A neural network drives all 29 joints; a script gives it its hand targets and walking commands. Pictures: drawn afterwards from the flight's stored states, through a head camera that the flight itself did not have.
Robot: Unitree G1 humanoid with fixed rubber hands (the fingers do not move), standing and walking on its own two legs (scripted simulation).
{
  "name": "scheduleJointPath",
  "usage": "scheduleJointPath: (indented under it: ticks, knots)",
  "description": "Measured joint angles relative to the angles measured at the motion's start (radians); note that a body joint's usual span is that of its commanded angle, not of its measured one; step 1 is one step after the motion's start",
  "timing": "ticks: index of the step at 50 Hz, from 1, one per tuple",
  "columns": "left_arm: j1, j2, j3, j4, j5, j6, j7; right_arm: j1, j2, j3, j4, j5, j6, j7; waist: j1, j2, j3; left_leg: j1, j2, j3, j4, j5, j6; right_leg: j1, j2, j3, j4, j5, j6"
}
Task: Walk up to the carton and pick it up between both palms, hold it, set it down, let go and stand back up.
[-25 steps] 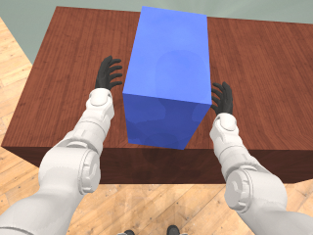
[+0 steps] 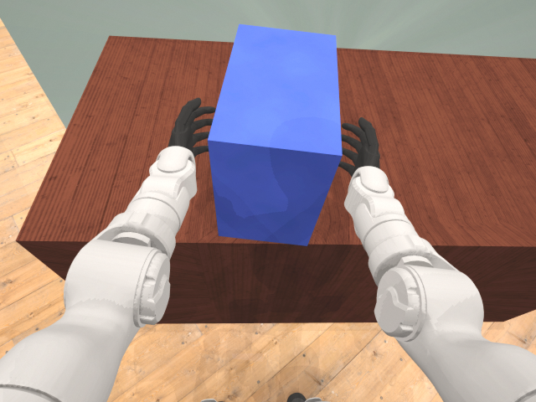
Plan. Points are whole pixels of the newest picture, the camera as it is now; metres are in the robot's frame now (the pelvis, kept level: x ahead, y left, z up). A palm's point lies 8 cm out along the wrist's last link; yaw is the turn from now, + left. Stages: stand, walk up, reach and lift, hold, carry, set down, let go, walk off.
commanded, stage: set down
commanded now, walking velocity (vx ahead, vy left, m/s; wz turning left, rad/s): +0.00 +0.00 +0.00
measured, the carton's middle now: (274, 140) +0.56 -0.04 +0.01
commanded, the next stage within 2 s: none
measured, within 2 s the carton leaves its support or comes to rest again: neither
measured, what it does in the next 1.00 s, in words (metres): stands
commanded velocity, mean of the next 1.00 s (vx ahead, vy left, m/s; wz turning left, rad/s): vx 0.00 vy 0.00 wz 0.00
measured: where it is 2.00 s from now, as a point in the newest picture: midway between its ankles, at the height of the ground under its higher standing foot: outside the picture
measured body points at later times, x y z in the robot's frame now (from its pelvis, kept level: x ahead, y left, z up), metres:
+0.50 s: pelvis -0.01 +0.00 +0.00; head +0.06 +0.02 +0.45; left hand +0.44 +0.13 +0.04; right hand +0.40 -0.17 +0.03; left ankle +0.03 +0.09 -0.72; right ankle +0.04 -0.15 -0.72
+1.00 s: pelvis -0.02 +0.00 +0.01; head -0.02 +0.02 +0.46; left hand +0.36 +0.15 +0.03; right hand +0.33 -0.17 +0.04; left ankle +0.03 +0.09 -0.72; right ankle +0.04 -0.15 -0.72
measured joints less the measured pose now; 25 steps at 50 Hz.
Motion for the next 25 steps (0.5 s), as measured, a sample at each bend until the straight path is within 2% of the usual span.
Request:
scheduleJointPath:
  ticks: [10, 13, 16, 25]
  knots:
    - [0.014, 0.001, 0.0, 0.001, 0.003, 0.0, -0.003, 0.008, 0.013, 0.032, 0.0, 0.014, -0.013, -0.024, 0.0, 0.0, 0.002, 0.002, 0.0, 0.0, 0.0, 0.002, 0.0, 0.0, 0.0, 0.0, 0.004, 0.0, -0.002]
    - [0.052, 0.002, -0.001, -0.029, 0.04, -0.001, -0.016, 0.032, 0.017, 0.082, -0.001, 0.032, -0.053, -0.036, 0.0, 0.0, 0.012, 0.015, 0.0, 0.0, 0.0, 0.001, 0.0, 0.014, 0.0, 0.0, 0.004, 0.0, -0.002]
    - [0.083, 0.002, 0.0, -0.03, 0.052, -0.001, -0.026, 0.056, 0.029, 0.086, 0.0, 0.035, -0.072, -0.043, 0.0, 0.0, 0.022, 0.024, 0.0, 0.0, 0.001, 0.0, 0.0, 0.023, 0.0, 0.0, 0.004, -0.001, -0.002]
    - [0.261, 0.003, 0.0, -0.192, 0.06, -0.008, -0.036, 0.188, 0.042, 0.146, -0.022, 0.069, -0.157, -0.051, 0.0, 0.0, 0.041, 0.046, 0.0, 0.0, 0.001, 0.004, 0.001, 0.045, 0.0, 0.0, 0.004, 0.003, -0.002]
